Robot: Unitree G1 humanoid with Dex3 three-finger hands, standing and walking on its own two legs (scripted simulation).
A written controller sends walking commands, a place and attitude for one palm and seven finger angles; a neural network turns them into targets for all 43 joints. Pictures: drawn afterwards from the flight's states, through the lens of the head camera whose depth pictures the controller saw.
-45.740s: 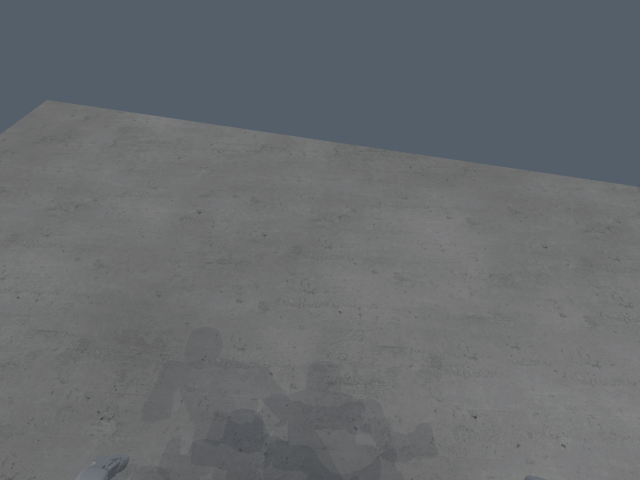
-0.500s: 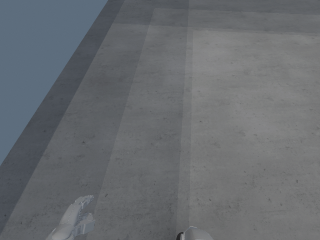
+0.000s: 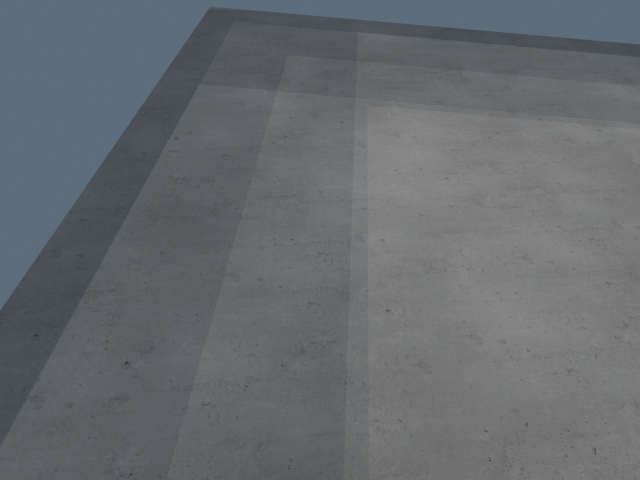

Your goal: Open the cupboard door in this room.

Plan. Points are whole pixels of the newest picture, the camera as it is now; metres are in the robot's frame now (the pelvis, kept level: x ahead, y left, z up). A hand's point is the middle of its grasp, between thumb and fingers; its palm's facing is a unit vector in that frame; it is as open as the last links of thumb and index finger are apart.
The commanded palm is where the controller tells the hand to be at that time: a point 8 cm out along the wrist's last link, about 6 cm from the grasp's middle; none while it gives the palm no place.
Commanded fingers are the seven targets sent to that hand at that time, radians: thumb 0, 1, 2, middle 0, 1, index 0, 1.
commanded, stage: walk to a spot facing it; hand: left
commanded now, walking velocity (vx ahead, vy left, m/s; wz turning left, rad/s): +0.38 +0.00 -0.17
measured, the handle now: out of the picture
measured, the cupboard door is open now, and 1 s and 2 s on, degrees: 45 45 45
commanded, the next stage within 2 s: turn to face it in 0.40 s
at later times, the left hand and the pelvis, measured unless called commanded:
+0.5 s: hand (253, 372) +0.30 +0.13 -0.16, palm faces +0.01 -0.98 -0.21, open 7.1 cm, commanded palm none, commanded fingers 0.00 0.90 0.90 -0.20 -0.30 -0.20 -0.30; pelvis +0.23 -0.06 +0.01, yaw +0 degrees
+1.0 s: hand (254, 293) +0.44 +0.15 -0.15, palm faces +0.24 -0.94 -0.24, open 7.3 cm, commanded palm none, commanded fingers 0.00 0.90 0.90 -0.20 -0.30 -0.20 -0.30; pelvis +0.37 -0.07 +0.00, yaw +13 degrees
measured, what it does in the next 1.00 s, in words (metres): walks ahead: right foot, then left foot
